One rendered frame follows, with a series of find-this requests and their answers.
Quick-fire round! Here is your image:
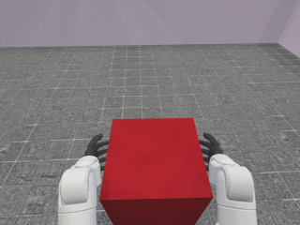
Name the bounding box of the carton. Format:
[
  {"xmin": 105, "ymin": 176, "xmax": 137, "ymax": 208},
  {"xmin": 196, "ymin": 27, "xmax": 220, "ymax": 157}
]
[{"xmin": 99, "ymin": 118, "xmax": 214, "ymax": 225}]

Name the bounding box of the robot right hand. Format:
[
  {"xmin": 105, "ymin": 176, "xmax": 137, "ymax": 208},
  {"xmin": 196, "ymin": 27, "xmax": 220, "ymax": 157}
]
[{"xmin": 199, "ymin": 132, "xmax": 223, "ymax": 172}]

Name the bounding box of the robot right forearm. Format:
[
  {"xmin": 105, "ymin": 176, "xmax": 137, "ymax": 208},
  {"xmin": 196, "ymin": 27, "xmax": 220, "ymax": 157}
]
[{"xmin": 208, "ymin": 154, "xmax": 258, "ymax": 225}]

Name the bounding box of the robot left hand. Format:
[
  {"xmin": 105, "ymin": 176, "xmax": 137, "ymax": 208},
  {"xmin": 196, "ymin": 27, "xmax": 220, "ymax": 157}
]
[{"xmin": 84, "ymin": 133, "xmax": 109, "ymax": 172}]

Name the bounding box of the robot left forearm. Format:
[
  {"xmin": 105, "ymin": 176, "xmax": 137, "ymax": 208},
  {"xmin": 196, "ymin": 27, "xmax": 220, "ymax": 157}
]
[{"xmin": 57, "ymin": 156, "xmax": 101, "ymax": 225}]

